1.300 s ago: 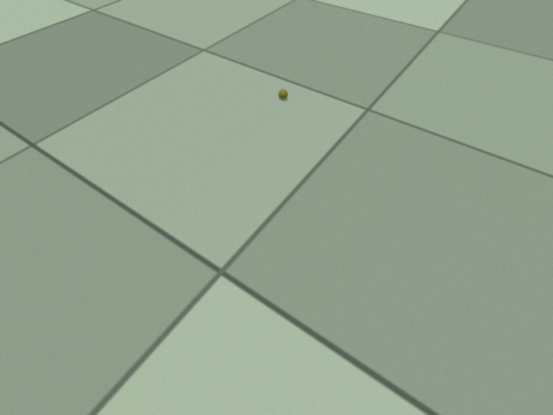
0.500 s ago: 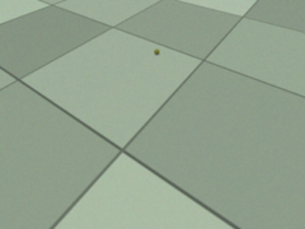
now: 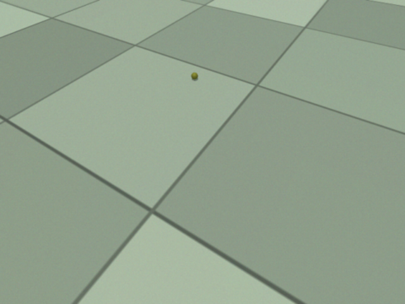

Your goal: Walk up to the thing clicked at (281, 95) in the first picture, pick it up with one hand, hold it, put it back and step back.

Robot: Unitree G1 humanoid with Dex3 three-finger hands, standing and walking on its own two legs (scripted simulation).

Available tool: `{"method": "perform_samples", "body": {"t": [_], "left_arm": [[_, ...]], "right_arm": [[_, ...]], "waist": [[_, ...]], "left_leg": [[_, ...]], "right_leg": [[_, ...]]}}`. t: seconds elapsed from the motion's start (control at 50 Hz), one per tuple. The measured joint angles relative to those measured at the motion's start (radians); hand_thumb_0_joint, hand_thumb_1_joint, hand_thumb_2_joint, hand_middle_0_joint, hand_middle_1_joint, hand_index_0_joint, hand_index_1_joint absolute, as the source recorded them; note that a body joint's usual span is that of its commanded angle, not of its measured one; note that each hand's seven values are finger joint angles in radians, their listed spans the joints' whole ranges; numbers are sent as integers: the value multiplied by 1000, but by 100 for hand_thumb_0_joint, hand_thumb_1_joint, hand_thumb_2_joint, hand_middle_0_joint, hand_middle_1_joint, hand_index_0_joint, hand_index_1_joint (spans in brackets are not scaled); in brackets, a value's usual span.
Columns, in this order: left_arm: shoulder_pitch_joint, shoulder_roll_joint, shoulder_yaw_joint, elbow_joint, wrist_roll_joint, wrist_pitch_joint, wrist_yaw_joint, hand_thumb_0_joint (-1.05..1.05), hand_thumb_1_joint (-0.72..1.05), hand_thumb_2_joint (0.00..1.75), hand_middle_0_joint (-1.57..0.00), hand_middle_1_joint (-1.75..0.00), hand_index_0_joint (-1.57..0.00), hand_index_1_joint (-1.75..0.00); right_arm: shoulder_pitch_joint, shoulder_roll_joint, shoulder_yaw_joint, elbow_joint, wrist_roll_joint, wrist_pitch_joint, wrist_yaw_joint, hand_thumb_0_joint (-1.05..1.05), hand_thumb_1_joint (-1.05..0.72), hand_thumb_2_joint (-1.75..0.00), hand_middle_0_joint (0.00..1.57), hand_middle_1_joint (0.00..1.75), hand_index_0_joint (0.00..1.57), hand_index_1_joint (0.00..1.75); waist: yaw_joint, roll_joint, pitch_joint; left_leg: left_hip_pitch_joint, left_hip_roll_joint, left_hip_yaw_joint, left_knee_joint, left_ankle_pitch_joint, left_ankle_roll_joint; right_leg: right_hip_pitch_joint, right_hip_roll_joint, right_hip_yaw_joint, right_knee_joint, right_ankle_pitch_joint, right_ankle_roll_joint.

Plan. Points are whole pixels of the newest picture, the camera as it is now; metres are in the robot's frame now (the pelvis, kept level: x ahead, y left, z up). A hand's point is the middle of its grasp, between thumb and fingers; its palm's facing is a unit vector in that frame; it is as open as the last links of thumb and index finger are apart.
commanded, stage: walk up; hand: left
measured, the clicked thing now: (194, 75) +2.02 +0.18 -0.74
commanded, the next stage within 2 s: none
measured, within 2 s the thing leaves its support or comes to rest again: neither
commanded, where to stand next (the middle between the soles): +1.65 -0.04 m, yaw -2 degrees
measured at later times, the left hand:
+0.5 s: hand (112, 267) +0.22 +0.24 -0.16, palm faces +0.03 -0.93 -0.36, open 7.4 cm
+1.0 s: hand (157, 125) +0.69 +0.20 -0.12, palm faces -0.08 -0.90 -0.43, open 7.3 cm
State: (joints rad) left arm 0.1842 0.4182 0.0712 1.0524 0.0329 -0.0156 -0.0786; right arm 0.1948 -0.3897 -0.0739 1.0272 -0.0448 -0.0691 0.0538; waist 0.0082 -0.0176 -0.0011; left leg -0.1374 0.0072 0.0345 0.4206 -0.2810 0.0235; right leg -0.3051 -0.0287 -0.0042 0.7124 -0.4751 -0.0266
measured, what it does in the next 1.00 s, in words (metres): walks ahead: right foot, then left foot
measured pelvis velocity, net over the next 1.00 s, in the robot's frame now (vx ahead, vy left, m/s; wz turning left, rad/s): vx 0.56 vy -0.08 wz -0.03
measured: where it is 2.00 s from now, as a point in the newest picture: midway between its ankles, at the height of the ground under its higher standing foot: (226, 165)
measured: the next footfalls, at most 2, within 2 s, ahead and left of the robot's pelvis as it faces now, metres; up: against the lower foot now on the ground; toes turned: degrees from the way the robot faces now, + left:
right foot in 0.12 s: +0.13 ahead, -0.17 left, +0.00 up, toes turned -5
left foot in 0.54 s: +0.45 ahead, +0.10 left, +0.00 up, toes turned +5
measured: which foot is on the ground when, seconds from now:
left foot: down 0.00-0.12, up 0.14-0.52, down 0.54-1.00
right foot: up 0.00-0.10, down 0.12-0.58, up 0.60-0.94, down 0.96-1.00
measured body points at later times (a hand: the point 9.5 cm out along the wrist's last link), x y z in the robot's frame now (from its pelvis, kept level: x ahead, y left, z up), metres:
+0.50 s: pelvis +0.24 -0.05 -0.01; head +0.25 -0.04 +0.44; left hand +0.22 +0.29 -0.13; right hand +0.37 -0.36 -0.11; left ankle +0.40 +0.10 -0.72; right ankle +0.09 -0.17 -0.74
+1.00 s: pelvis +0.56 -0.08 -0.03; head +0.56 -0.11 +0.42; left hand +0.69 +0.25 -0.10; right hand +0.56 -0.41 -0.16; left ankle +0.41 +0.09 -0.73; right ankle +0.67 -0.20 -0.74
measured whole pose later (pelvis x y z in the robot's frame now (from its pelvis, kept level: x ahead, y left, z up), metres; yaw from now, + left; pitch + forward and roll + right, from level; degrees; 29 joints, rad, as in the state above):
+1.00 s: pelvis +0.56 -0.08 -0.03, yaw -2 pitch -2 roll +1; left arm 0.18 0.44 0.07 0.90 0.01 -0.08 -0.10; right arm 0.35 -0.46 -0.07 0.94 -0.01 -0.07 0.06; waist -0.04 0.06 0.04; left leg -0.01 0.12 0.09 0.63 -0.52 -0.01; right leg -0.46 -0.07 -0.07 0.66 -0.16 -0.02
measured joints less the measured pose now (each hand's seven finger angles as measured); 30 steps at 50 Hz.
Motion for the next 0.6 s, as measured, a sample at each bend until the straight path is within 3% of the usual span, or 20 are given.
{"method": "perform_samples", "body": {"t": [0.06, 0.1, 0.14, 0.16, 0.2, 0.26, 0.34, 0.42, 0.5, 0.54, 0.56, 0.58, 0.6], "left_arm": [[-1, 28, 6, -14, -2, -8, -17, 1, 91, 89, -20, -30, -21, -30], [0, 36, 10, -29, -6, -22, -24, 1, 91, 89, -20, -30, -21, -30], [9, 40, 17, -45, -6, -46, -21, 1, 91, 89, -20, -30, -21, -30], [13, 38, 22, -55, -3, -58, -15, 1, 91, 89, -20, -30, -21, -30], [32, 30, 23, -71, -1, -67, -2, 1, 91, 89, -20, -30, -21, -30], [79, 10, 7, -73, -13, -68, 7, 1, 91, 89, -20, -30, -21, -30], [133, -5, -9, -55, -26, -70, 12, 1, 91, 89, -20, -30, -21, -30], [160, -1, -13, -54, -27, -72, 11, 1, 90, 89, -20, -30, -21, -30], [168, 16, -16, -68, -29, -71, 10, 1, 90, 89, -20, -30, -21, -30], [174, 26, -17, -69, -32, -65, 14, 1, 90, 89, -21, -30, -21, -30], [163, 33, -16, -65, -34, -56, 20, 1, 90, 89, -20, -30, -21, -30], [152, 30, -16, -65, -36, -46, 27, 1, 90, 89, -20, -30, -21, -30], [143, 16, -19, -70, -42, -39, 33, 1, 91, 89, -20, -30, -21, -30]], "right_arm": [[29, -18, -12, -12, -3, 2, 7, 0, -90, -90, 20, 30, 20, 30], [41, -40, -18, -8, -5, 15, 12, 0, -90, -90, 20, 30, 20, 30], [49, -63, -23, -1, -6, 33, 12, 0, -90, -90, 20, 30, 20, 30], [52, -71, -25, 6, -6, 42, 9, 0, -90, -90, 20, 30, 20, 30], [55, -70, -22, 17, -1, 59, 4, 1, -91, -90, 20, 30, 20, 30], [33, -70, -11, 15, 11, 50, 16, 1, -91, -90, 20, 30, 20, 30], [-3, -65, -3, -33, 24, 23, 35, 1, -91, -90, 20, 30, 20, 30], [-30, -52, 3, -70, 22, 31, 56, 1, -91, -90, 20, 30, 20, 30], [-58, -35, 8, -86, 16, 37, 66, 1, -91, -90, 20, 30, 20, 30], [-66, -23, 4, -95, 12, 30, 61, 1, -91, -90, 20, 30, 20, 30], [-75, -7, 0, -99, 5, 22, 53, 0, -91, -90, 20, 30, 20, 30], [-81, 2, -1, -111, -4, 12, 47, 0, -91, -90, 20, 30, 20, 30], [-80, 4, -2, -129, -7, 1, 41, 0, -91, -90, 20, 30, 20, 30]], "waist": [[-19, 2, 10], [-22, 18, 19], [-20, 54, 23], [-18, 74, 21], [-2, 80, 8], [23, 82, 5], [37, 87, 21], [38, 77, 39], [53, 48, 55], [58, 15, 52], [52, -26, 64], [47, -51, 77], [34, -46, 85]], "left_leg": [[54, 19, 4, -40, -21, -14], [81, 42, 4, -24, -55, -23], [64, 85, -10, 100, -149, -1], [18, 95, -39, 225, -211, 10], [-89, 54, -75, 461, -223, 4], [-223, 17, -58, 616, -126, 2], [-358, 36, -62, 560, 12, -8], [-421, 82, -51, 361, 113, -29], [-388, 101, -18, 171, 199, -18], [-342, 79, 7, 134, 221, -11], [-333, 48, 29, 161, 196, -13], [-322, 27, 50, 188, 157, -11], [-317, 26, 52, 216, 119, -9]], "right_leg": [[-44, -29, 2, -27, 10, 8], [-35, -46, -10, -106, 95, 13], [-2, -28, -52, -140, 249, 29], [5, -11, -73, -115, 231, 28], [40, -1, -94, -109, 173, 18], [143, 12, -93, -209, 173, 3], [269, 31, -89, -338, 183, 3], [366, 46, -101, -408, 149, 12], [435, 44, -104, -404, 65, 31], [447, 14, -96, -344, -11, 41], [429, -28, -93, -257, -52, 31], [380, -63, -77, -115, -54, 13], [309, -51, -33, 55, -43, 3]]}}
